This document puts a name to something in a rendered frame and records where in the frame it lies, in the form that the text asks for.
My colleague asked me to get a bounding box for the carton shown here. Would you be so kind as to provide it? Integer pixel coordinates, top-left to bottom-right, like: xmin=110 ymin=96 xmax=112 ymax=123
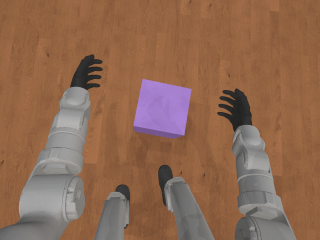
xmin=133 ymin=79 xmax=192 ymax=139

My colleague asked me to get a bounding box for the left robot shin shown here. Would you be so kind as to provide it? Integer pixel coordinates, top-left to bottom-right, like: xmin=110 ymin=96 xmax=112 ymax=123
xmin=103 ymin=191 xmax=126 ymax=207

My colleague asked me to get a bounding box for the right robot shin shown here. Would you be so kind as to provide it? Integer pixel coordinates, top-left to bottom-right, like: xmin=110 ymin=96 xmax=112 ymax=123
xmin=164 ymin=176 xmax=190 ymax=188

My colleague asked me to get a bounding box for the robot shin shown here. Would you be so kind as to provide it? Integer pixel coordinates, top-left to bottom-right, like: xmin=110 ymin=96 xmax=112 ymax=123
xmin=103 ymin=191 xmax=126 ymax=207
xmin=164 ymin=176 xmax=190 ymax=188

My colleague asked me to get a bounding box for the left robot forearm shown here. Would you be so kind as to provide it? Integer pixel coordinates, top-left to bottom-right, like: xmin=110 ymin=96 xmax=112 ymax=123
xmin=19 ymin=86 xmax=91 ymax=217

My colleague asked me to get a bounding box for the right robot upper arm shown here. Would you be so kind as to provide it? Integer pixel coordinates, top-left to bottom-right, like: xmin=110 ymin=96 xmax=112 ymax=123
xmin=234 ymin=216 xmax=296 ymax=240

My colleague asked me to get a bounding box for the right robot forearm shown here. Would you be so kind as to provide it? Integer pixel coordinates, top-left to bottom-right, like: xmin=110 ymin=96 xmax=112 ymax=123
xmin=232 ymin=125 xmax=297 ymax=240

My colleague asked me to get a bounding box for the left robot upper arm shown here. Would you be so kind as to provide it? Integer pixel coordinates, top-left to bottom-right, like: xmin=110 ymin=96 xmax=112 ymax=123
xmin=0 ymin=174 xmax=85 ymax=240

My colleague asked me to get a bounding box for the robot right hand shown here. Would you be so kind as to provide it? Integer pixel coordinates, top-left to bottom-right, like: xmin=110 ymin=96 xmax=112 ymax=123
xmin=217 ymin=88 xmax=252 ymax=132

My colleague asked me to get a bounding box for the robot left hand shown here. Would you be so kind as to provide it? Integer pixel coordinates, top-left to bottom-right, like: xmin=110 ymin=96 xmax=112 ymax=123
xmin=70 ymin=54 xmax=103 ymax=90

